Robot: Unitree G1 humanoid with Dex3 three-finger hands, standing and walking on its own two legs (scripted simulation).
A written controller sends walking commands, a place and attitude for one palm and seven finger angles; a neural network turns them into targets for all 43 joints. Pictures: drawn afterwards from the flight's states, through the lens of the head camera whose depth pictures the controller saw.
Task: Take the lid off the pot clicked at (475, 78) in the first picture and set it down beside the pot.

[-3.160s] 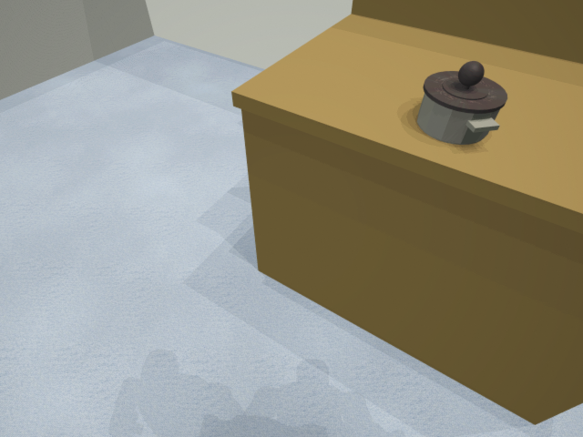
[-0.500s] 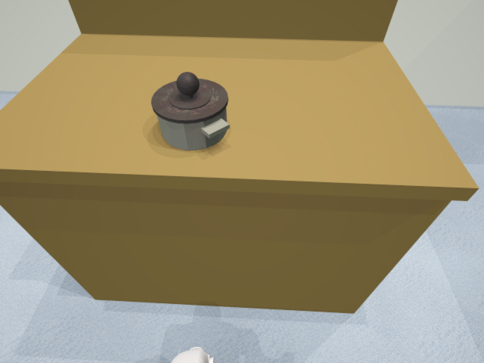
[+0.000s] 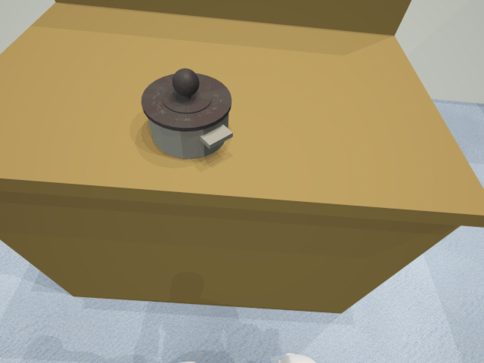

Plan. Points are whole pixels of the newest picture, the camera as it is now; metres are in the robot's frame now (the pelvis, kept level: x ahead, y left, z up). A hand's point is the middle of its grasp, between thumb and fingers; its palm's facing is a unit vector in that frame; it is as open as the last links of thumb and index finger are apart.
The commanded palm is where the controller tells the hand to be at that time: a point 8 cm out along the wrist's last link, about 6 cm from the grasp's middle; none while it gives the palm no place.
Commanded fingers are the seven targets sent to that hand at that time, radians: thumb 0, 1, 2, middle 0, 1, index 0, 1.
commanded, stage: come to a stop and stand still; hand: left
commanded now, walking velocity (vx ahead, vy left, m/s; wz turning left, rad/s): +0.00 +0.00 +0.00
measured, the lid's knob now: (185, 82) +0.52 +0.15 +0.17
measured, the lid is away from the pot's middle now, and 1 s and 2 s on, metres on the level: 0.00 0.00 0.00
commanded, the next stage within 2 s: look again from close up in 0.80 s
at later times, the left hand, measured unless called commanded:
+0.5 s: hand out of the picture +0.02 +0.14 -0.18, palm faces +0.03 -0.98 -0.18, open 7.3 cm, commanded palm none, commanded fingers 0.00 0.90 0.90 -0.20 -0.30 -0.20 -0.30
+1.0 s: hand out of the picture +0.00 +0.15 -0.17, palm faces -0.01 -0.97 -0.25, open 7.4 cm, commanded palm none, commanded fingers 0.00 0.90 0.90 -0.20 -0.30 -0.20 -0.30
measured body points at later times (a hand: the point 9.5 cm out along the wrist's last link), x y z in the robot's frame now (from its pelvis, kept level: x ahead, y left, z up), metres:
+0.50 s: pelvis -0.03 -0.04 +0.00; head -0.02 -0.02 +0.45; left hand +0.02 +0.19 -0.16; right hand -0.03 -0.26 -0.15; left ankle -0.03 +0.07 -0.74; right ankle -0.02 -0.16 -0.74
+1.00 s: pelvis -0.01 -0.03 -0.01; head +0.00 -0.06 +0.44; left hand +0.00 +0.20 -0.15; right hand +0.01 -0.26 -0.17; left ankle -0.03 +0.07 -0.74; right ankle -0.02 -0.16 -0.74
